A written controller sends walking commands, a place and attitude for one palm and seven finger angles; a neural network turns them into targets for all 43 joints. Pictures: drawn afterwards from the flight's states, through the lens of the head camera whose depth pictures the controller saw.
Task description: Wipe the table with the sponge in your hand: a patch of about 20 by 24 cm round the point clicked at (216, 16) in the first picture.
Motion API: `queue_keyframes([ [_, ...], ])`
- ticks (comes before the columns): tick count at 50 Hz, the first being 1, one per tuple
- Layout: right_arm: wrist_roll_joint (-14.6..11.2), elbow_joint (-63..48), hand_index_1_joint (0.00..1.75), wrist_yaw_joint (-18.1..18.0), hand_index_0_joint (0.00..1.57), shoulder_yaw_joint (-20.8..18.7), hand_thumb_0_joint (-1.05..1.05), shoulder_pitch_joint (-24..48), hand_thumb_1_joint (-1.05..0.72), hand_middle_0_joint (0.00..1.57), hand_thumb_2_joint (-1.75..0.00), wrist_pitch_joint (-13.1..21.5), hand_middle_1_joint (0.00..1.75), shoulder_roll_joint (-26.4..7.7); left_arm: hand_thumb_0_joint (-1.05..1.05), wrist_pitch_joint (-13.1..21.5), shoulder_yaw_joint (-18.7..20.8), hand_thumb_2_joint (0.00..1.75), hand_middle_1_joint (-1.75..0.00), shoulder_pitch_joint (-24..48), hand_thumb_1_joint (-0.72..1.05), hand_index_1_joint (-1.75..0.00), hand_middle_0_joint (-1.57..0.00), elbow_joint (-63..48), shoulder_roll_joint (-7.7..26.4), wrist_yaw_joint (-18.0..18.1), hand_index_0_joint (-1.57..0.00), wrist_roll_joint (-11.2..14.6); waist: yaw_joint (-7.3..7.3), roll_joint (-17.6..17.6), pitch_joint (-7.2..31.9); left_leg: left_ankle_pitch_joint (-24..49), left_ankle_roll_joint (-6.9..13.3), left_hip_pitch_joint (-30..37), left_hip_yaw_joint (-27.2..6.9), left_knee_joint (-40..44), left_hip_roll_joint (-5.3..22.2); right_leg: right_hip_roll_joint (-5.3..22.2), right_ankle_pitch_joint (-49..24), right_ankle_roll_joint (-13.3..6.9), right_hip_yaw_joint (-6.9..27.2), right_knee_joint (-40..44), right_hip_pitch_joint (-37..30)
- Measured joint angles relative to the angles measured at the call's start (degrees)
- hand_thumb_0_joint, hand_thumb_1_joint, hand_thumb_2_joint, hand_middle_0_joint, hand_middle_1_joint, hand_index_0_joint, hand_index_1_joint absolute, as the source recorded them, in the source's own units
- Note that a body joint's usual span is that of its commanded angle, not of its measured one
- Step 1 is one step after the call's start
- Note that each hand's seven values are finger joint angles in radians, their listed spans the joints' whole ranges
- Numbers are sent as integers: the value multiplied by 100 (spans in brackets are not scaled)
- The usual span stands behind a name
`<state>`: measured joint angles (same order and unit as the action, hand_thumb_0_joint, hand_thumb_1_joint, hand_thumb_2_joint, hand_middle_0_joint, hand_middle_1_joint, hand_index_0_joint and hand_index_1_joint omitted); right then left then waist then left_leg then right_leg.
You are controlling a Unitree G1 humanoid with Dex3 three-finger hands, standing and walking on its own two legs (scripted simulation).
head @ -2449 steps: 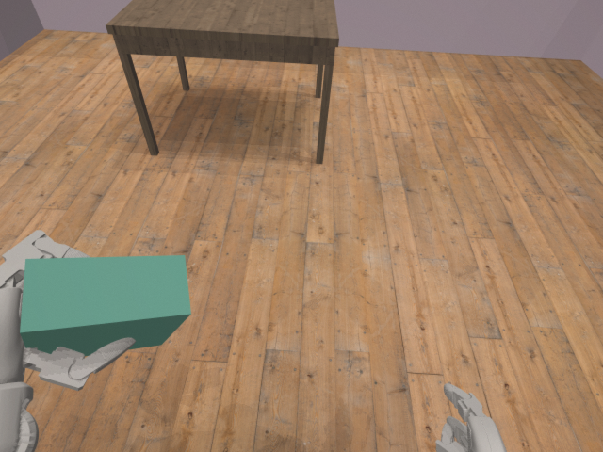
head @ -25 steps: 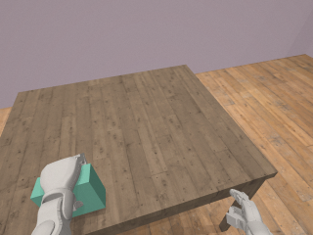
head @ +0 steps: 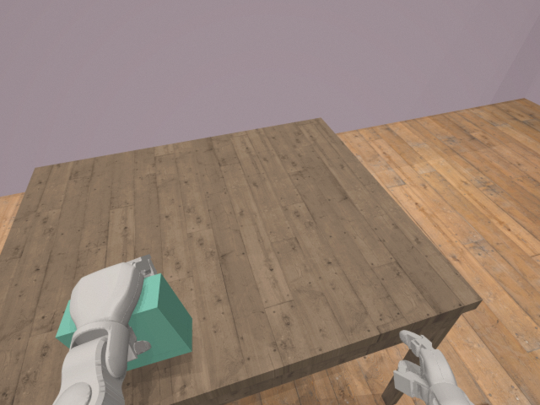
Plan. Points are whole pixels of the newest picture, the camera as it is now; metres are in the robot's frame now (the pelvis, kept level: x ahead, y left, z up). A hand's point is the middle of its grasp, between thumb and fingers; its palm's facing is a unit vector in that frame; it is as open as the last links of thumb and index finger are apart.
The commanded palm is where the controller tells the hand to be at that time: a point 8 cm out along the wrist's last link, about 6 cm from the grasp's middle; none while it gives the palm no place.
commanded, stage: lift the sponge slowly off the table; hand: left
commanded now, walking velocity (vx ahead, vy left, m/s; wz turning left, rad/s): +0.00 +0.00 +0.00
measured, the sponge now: (139, 333) +0.20 +0.25 +0.00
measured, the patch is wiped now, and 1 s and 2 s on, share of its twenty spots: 1.00 1.00 1.00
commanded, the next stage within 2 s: bring the sponge back beside the body in 0.56 s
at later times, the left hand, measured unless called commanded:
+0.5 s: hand (118, 305) +0.20 +0.25 +0.08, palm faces +0.08 -0.20 -0.98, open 10.1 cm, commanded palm +0.17 +0.25 +0.15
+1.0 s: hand (115, 299) +0.21 +0.25 +0.09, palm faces +0.08 -0.18 -0.98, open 10.1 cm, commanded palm +0.17 +0.25 +0.16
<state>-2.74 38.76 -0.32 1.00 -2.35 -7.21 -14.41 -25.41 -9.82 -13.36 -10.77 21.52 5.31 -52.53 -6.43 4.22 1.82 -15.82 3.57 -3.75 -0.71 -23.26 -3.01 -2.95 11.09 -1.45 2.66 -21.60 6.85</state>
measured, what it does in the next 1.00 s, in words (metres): stands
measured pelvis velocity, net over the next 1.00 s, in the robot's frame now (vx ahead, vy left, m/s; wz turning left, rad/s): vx -0.01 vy -0.01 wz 0.01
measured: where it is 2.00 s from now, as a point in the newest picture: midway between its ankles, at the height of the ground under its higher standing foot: outside the picture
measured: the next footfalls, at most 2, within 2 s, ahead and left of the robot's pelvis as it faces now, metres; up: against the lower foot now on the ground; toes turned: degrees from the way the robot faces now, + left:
none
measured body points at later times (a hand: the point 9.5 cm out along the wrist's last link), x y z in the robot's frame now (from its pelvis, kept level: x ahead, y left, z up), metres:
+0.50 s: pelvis -0.01 -0.02 +0.00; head -0.04 -0.05 +0.45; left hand +0.19 +0.26 +0.14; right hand +0.24 -0.22 -0.08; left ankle -0.03 +0.08 -0.74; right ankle +0.01 -0.11 -0.74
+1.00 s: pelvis -0.01 -0.01 +0.00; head -0.04 -0.04 +0.45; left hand +0.20 +0.26 +0.14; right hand +0.23 -0.21 -0.07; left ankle -0.03 +0.08 -0.74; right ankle +0.01 -0.11 -0.74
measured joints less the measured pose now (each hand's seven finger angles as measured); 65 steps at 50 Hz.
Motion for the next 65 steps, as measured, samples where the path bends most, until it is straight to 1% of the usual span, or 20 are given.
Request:
queue_keyframes([
  [3,-6,-17,29,-11,18,20,2,28,-91,20,-90,-35,30,-12,-1,-86,-71,107,-135,83,-53,-134,-72,-42,-9,-80,-76,48,-14,-1,-55,21,-7,34,-7,21,-1,1,-5,-14,-7,-3,-24],
  [9,-10,-18,29,-52,18,81,2,94,-91,20,-90,-55,30,8,-1,-126,-91,107,-134,359,-53,-134,-72,-56,48,-130,-76,71,-29,-14,-134,68,-46,64,-17,72,23,-21,-40,-50,-15,16,-39],
  [13,-12,-16,29,-31,18,129,2,129,-91,20,-90,-87,30,32,-1,-155,42,107,-134,415,-53,-134,-72,-124,116,-149,-76,118,-7,7,-113,87,-82,85,-5,118,57,-54,-65,-74,-2,51,-47],
  [18,-26,-41,30,19,20,186,2,133,-91,20,-90,-155,30,30,-1,-253,266,107,-135,236,-53,-134,-72,-321,227,-213,-76,237,25,47,-52,74,-121,99,-2,122,96,-94,-57,-108,2,49,-53],
  [22,-30,-76,31,14,21,216,2,124,-91,20,-90,-172,30,-14,-1,-343,369,107,-135,88,-53,-134,-72,-403,319,-321,-76,318,16,81,-63,53,-143,88,-31,73,115,-113,-45,-128,-29,30,-62],
  [25,-23,-90,31,-34,22,220,2,113,-91,20,-90,-152,30,-49,-1,-380,380,107,-135,84,-53,-134,-72,-417,391,-405,-76,319,-15,90,-103,51,-152,74,-73,32,120,-115,-45,-139,-72,22,-75],
  [30,-7,-45,32,-144,22,229,2,127,-91,20,-90,-63,30,-67,-1,-237,367,107,-134,238,-53,-134,-72,-273,434,-488,-76,261,-63,89,-161,79,-165,42,-134,3,120,-112,-83,-151,-132,51,-85],
  [37,7,-22,31,-213,21,243,2,174,-91,20,-90,34,30,-13,-1,-10,373,107,-134,452,-53,-134,-72,0,482,-549,-76,149,-40,59,-179,130,-171,17,-131,37,117,-108,-141,-151,-127,94,-62],
  [41,15,-20,30,-204,21,235,2,170,-91,20,-90,71,30,0,-1,75,407,107,-134,474,-53,-134,-72,9,487,-528,-76,113,-14,60,-154,142,-158,16,-111,59,105,-96,-148,-136,-105,98,-50],
  [47,5,-44,30,-149,20,195,2,140,-91,20,-90,61,30,-30,-1,-30,461,107,-134,355,-52,-134,-72,-213,464,-528,-76,160,-9,69,-132,146,-127,42,-82,94,76,-69,-137,-105,-72,96,-54],
  [52,-1,-73,30,-136,20,169,2,109,-91,20,-90,48,30,-62,-1,-107,421,107,-134,224,-52,-134,-72,-426,420,-563,-76,219,-18,52,-137,145,-97,49,-78,103,47,-42,-122,-76,-65,87,-55],
  [56,5,-91,30,-143,20,156,2,92,-91,20,-90,26,30,-63,-1,-97,415,107,-134,130,-52,-134,-72,-574,457,-556,-76,241,-31,27,-155,137,-81,70,-70,103,35,-31,-112,-63,-54,82,-72],
  [60,3,-96,30,-138,19,146,2,83,-91,20,-90,5,30,-54,-1,-95,501,107,-134,35,-52,-134,-72,-729,540,-525,-76,267,-42,11,-167,122,-72,94,-55,97,33,-31,-105,-56,-38,80,-94],
  [65,-15,-120,30,-109,19,116,2,48,-91,20,-90,-10,30,-74,-1,-166,585,107,-134,-106,-52,-134,-72,-958,556,-523,-76,326,-41,41,-149,108,-56,111,-51,86,22,-21,-94,-40,-32,77,-116],
])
